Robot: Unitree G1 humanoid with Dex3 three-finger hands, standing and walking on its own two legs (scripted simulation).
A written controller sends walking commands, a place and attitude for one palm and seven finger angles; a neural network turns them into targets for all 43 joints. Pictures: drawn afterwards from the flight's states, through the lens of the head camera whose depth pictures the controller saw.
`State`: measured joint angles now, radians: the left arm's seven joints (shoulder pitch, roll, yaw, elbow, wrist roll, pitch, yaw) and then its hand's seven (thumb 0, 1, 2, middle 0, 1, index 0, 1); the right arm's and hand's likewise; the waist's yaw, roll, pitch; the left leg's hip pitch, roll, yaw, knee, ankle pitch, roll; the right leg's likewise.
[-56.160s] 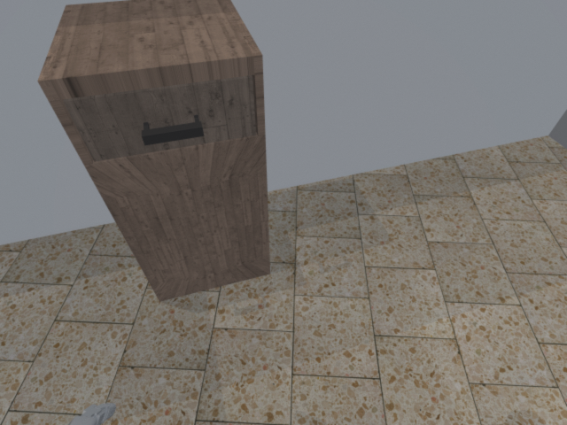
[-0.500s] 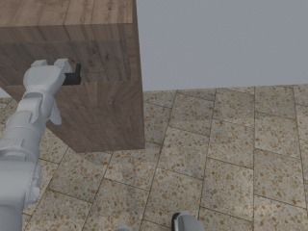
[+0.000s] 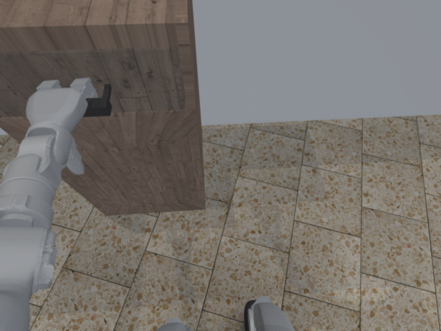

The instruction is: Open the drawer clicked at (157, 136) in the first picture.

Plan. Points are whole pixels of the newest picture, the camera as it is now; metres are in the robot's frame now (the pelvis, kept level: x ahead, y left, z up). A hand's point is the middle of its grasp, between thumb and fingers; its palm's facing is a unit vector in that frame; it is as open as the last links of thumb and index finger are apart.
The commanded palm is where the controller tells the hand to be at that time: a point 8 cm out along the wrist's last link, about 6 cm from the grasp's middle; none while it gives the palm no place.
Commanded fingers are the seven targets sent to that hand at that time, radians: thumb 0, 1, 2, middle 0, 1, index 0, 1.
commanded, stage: lower the fingers behind the handle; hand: left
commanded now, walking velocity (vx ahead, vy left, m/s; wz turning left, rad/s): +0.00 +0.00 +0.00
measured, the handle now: (75, 99) +0.54 +0.25 +0.05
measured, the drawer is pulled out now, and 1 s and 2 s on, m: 0.00 0.00 0.03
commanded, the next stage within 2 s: close the thumb around the handle in 0.10 s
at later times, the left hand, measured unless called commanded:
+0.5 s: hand (73, 126) +0.49 +0.26 +0.03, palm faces -0.09 -0.02 -1.00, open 11.3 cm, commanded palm +0.47 +0.26 +0.08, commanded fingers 0.00 0.40 0.68 -0.36 -1.30 -0.36 -1.30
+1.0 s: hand (73, 127) +0.49 +0.26 +0.03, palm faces -0.07 -0.02 -1.00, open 5.6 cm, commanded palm +0.47 +0.26 +0.08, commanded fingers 0.00 0.90 0.90 -0.40 -1.35 -0.40 -1.35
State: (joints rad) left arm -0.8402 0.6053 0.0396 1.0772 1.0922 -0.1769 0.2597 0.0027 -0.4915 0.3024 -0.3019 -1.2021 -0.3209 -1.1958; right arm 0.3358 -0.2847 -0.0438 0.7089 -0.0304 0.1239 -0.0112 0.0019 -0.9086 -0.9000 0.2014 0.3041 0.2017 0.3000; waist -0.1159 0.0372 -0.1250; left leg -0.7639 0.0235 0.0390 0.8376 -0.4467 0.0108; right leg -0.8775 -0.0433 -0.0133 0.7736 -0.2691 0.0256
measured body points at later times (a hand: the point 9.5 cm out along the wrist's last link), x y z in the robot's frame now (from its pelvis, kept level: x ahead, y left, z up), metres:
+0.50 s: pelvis +0.00 +0.00 +0.00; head +0.12 +0.00 +0.43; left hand +0.49 +0.25 +0.09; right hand +0.01 -0.28 -0.13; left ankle -0.04 +0.11 -0.70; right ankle +0.05 -0.14 -0.70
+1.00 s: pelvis +0.01 +0.00 +0.00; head +0.12 +0.00 +0.44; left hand +0.49 +0.25 +0.09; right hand +0.02 -0.28 -0.13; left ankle -0.04 +0.11 -0.70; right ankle +0.05 -0.14 -0.70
